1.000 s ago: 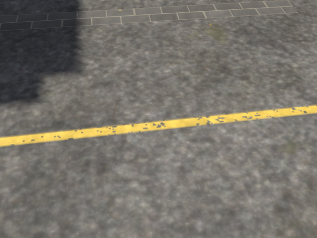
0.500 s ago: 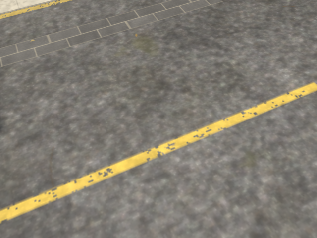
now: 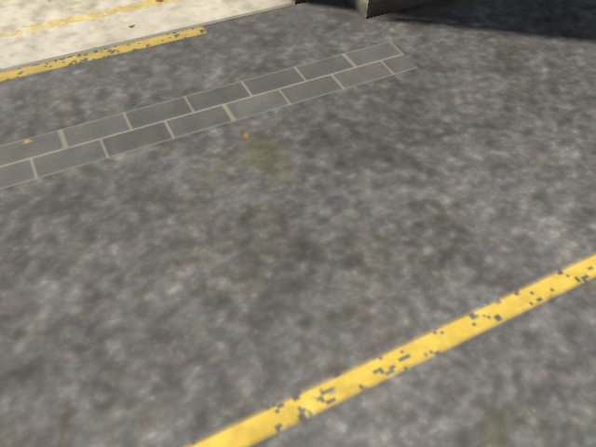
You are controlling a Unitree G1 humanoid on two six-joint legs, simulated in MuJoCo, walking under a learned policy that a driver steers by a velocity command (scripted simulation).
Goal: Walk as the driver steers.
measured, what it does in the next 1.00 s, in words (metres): walks ahead, turning left: right foot, then left foot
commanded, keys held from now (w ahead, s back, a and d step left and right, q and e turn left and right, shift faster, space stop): w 0.16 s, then w+q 0.60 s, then q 0.24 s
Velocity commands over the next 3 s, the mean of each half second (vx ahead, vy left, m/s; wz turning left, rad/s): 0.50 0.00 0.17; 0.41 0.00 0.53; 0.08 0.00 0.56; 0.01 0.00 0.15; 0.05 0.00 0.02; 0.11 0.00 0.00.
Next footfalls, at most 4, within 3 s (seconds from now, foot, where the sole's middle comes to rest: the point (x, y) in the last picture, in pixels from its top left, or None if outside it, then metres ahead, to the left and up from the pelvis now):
0.38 right None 0.38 -0.11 -0.78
0.92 left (237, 401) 0.58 0.15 -0.78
1.54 right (302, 364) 0.68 0.01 -0.78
1.88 left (245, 440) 0.50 0.13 -0.78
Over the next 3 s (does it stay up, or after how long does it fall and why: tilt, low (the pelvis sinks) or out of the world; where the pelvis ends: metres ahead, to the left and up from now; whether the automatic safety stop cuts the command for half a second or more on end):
stays up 0.66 0.10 -0.01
